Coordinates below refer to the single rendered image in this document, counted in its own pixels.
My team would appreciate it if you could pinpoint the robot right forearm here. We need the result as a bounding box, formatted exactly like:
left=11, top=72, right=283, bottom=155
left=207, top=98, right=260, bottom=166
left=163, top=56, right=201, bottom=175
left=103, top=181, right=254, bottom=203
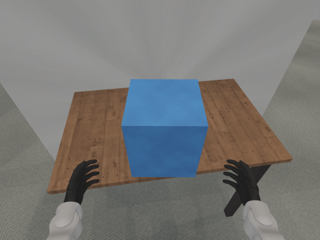
left=242, top=200, right=285, bottom=240

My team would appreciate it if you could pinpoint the table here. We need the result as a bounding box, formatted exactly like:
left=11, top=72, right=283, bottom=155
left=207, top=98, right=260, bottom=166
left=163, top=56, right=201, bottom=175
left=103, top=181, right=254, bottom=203
left=47, top=78, right=293, bottom=217

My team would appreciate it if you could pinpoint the right robot hand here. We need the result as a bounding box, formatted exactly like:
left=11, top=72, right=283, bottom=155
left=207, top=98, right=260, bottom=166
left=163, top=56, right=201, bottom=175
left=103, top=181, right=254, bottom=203
left=222, top=159, right=261, bottom=206

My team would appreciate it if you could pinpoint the left robot hand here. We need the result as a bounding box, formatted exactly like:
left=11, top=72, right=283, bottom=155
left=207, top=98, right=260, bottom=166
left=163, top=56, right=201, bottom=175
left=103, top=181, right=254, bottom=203
left=64, top=159, right=100, bottom=205

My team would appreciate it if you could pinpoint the carton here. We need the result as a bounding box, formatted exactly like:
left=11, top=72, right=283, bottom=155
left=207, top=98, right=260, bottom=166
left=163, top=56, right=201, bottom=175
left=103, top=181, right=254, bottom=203
left=121, top=79, right=209, bottom=178

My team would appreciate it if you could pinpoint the robot left forearm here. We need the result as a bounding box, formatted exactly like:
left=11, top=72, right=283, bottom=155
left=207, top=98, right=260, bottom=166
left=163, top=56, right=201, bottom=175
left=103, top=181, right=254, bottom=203
left=46, top=201, right=83, bottom=240

